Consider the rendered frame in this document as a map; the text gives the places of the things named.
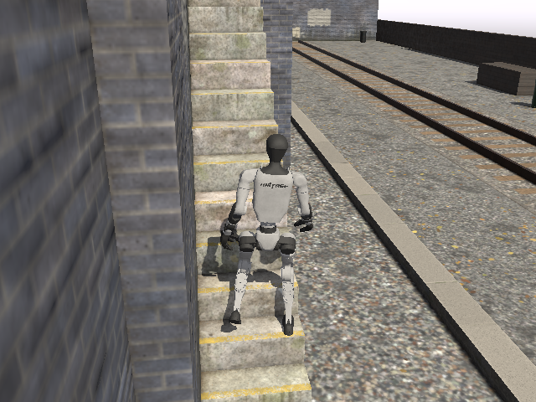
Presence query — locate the right robot forearm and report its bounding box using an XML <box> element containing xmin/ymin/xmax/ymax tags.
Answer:
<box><xmin>301</xmin><ymin>204</ymin><xmax>312</xmax><ymax>225</ymax></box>

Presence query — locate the robot torso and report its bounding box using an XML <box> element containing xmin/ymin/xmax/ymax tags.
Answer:
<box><xmin>252</xmin><ymin>165</ymin><xmax>293</xmax><ymax>251</ymax></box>

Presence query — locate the robot right hand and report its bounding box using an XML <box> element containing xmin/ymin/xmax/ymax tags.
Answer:
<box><xmin>294</xmin><ymin>219</ymin><xmax>313</xmax><ymax>232</ymax></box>

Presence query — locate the left robot thigh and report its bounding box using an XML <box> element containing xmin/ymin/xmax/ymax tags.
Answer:
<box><xmin>239</xmin><ymin>231</ymin><xmax>256</xmax><ymax>275</ymax></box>

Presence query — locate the left robot upper arm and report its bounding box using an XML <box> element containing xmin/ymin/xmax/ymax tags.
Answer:
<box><xmin>234</xmin><ymin>168</ymin><xmax>257</xmax><ymax>216</ymax></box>

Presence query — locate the right robot upper arm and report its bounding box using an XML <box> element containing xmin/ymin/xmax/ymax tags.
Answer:
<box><xmin>291</xmin><ymin>171</ymin><xmax>310</xmax><ymax>216</ymax></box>

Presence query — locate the left robot forearm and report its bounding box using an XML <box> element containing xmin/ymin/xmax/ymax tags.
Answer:
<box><xmin>223</xmin><ymin>203</ymin><xmax>241</xmax><ymax>235</ymax></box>

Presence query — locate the robot left hand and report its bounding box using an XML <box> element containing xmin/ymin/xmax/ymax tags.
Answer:
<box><xmin>220</xmin><ymin>230</ymin><xmax>239</xmax><ymax>250</ymax></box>

